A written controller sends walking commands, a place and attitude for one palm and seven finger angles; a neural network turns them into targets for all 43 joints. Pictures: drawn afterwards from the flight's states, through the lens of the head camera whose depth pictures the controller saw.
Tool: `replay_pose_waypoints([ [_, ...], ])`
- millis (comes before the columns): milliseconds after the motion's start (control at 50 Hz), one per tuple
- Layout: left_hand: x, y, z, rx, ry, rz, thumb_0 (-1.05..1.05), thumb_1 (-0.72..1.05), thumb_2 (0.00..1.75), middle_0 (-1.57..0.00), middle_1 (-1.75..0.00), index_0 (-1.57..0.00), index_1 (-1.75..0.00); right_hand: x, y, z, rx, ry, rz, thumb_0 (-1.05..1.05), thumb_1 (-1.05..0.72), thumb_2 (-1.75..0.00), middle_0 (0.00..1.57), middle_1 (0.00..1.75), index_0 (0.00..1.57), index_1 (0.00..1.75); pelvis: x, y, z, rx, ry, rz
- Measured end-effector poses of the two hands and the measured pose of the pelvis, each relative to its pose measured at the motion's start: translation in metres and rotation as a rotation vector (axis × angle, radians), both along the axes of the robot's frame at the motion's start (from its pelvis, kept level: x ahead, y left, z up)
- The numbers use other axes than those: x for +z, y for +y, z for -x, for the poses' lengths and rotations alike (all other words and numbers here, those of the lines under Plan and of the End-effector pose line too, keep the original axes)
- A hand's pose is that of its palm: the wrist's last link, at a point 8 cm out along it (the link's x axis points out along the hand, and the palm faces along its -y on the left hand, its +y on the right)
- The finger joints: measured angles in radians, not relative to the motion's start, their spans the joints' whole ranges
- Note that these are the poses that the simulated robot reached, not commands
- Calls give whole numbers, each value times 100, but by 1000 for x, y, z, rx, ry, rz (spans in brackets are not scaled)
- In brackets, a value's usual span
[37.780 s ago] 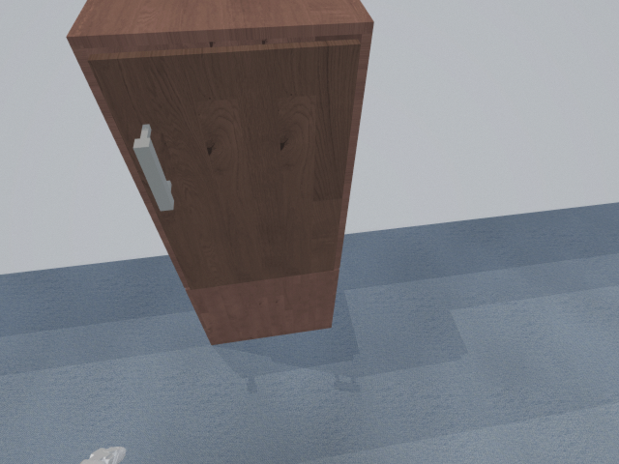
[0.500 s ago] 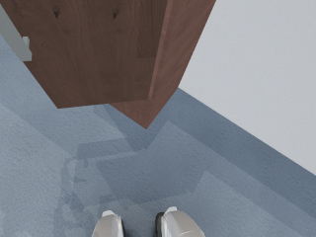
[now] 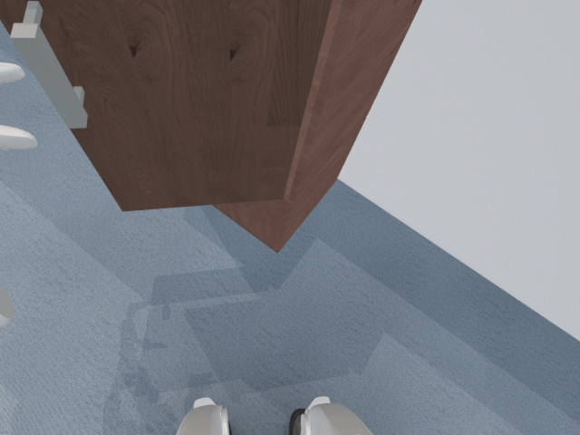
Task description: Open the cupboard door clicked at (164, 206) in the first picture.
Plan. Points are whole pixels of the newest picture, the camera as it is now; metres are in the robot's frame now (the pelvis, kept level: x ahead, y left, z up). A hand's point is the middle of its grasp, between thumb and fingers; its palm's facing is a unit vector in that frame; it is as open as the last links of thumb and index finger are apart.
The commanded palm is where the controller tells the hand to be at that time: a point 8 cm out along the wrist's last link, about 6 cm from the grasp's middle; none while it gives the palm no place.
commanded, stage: move the hooked fingers beside the handle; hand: left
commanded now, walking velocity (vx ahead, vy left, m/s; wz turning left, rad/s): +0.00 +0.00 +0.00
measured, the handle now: (57, 70) +0.55 +0.25 +0.10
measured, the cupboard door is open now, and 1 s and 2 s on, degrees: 45 45 44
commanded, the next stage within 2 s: slide the fingers in behind the handle in 0.30 s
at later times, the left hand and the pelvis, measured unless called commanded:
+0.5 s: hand out of the picture +0.50 +0.30 +0.12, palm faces +0.08 -1.00 +0.01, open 14.0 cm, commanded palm +0.49 +0.33 +0.10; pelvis -0.02 -0.01 -0.01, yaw +0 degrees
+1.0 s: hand (24, 94) +0.50 +0.27 +0.11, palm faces +0.07 -1.00 +0.02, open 14.0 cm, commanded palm +0.49 +0.30 +0.10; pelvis -0.01 +0.00 +0.00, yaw +0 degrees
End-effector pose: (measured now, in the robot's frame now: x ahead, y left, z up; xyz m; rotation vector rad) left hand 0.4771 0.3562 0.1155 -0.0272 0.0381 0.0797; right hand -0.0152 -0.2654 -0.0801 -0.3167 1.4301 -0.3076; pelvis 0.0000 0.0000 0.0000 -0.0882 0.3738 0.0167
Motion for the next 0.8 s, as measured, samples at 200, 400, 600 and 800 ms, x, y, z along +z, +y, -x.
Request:
replay_pose_waypoints([
  [200, 3, 3, 8, 17, 6, -18, -1, -50, 30, -30, -120, -30, -120, -4, -8, -8, 24, -45, 13, 0, -90, -89, 20, 30, 20, 30, -3, -5, 9, 6, -7, -3],
  [400, 2, -3, 4, -2, -3, -12, -1, -50, 30, -30, -120, -30, -120, -4, -10, 18, -1, 11, 24, 0, -90, -89, 20, 30, 20, 30, -6, -7, 15, 3, 7, -1],
  [600, -1, -11, -2, -6, -3, -9, -1, -50, 30, -30, -120, -30, -120, -2, -4, 41, -35, 61, 14, 0, -90, -89, 20, 30, 20, 30, -6, -6, 16, -2, 12, 1],
  [800, -2, -17, -1, -4, -12, -10, -1, -50, 30, -30, -120, -29, -120, -2, 2, 37, -39, 47, -5, 0, -90, -89, 20, 30, 20, 30, -3, -3, 11, -5, 2, -1],
])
